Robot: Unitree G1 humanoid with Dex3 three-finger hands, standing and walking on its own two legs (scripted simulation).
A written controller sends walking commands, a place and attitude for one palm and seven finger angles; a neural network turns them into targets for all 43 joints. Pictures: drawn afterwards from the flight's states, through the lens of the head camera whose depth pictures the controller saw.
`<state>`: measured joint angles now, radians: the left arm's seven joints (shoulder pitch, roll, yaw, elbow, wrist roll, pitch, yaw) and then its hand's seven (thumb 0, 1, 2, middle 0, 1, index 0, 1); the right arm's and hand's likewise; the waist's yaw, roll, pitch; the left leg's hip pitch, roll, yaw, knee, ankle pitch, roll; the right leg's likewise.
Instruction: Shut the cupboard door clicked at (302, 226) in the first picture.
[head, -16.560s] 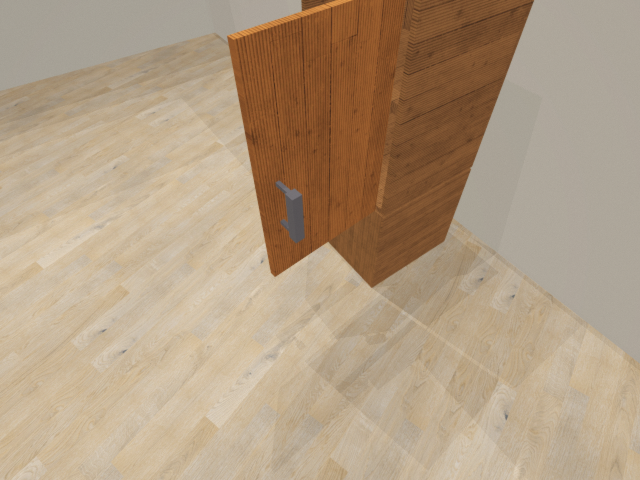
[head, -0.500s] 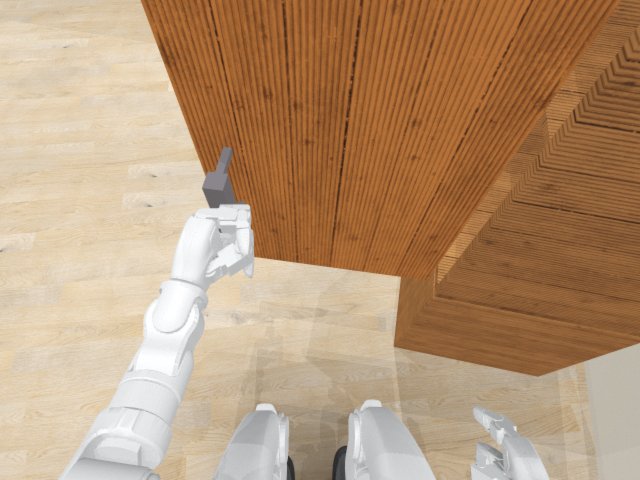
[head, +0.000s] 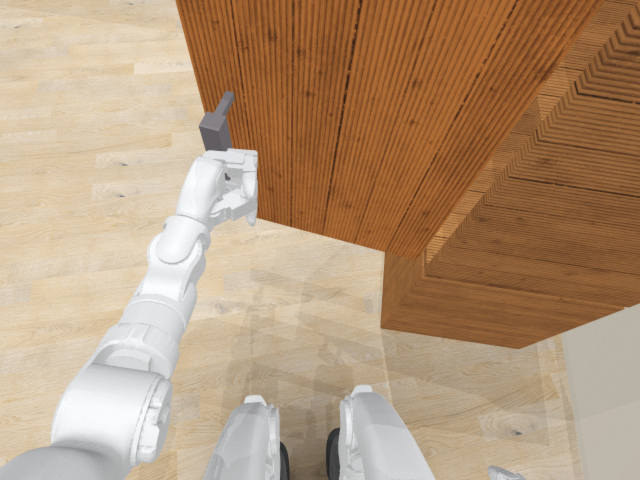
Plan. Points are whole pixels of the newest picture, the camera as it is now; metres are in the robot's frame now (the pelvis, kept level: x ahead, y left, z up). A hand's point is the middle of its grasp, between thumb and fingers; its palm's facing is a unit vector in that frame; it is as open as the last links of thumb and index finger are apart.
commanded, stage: push the door shut along its arc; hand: left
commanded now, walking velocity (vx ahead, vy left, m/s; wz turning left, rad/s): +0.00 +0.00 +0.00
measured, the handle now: (227, 145) +0.54 +0.10 +0.03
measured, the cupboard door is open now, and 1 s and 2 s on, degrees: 83 71 64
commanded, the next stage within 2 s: pull the fist back off the door in 1.08 s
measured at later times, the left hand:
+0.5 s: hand (290, 161) +0.51 +0.01 +0.03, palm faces -0.44 -0.90 -0.04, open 3.1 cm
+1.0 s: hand (300, 143) +0.54 +0.00 +0.03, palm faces -0.53 -0.85 -0.07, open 3.1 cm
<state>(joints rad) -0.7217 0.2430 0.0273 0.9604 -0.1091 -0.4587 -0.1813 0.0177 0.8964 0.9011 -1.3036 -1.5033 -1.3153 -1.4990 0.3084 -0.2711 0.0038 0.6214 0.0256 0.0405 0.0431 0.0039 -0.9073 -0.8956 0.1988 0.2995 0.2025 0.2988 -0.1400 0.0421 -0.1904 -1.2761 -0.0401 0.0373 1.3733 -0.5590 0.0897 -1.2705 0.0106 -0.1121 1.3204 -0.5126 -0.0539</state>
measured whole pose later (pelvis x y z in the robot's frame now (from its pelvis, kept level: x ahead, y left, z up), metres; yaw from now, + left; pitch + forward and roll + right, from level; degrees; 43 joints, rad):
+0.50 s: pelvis +0.00 +0.01 -0.02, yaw -2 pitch +30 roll -4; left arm -1.01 0.30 0.10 1.15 -0.04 -0.38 -0.25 0.02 0.90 0.90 -1.30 -1.50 -1.30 -1.50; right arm 0.33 -0.26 0.03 0.61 0.00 0.06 0.05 0.00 -0.91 -0.90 0.20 0.30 0.20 0.30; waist -0.23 0.06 -0.18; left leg -1.38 -0.02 0.05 1.45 -0.59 0.10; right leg -1.38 0.03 -0.11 1.37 -0.52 -0.05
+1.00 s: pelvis +0.00 -0.01 -0.03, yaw -2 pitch +32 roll -4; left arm -1.19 0.38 0.03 1.21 -0.05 -0.25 -0.35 0.00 0.90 0.94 -1.30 -1.50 -1.32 -1.50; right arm 0.34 -0.27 0.03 0.65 -0.01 -0.02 0.03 0.00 -0.91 -0.90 0.20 0.30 0.20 0.30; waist -0.25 0.05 -0.18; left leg -1.45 -0.01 0.01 1.48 -0.60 0.08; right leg -1.44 0.04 -0.14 1.40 -0.53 -0.08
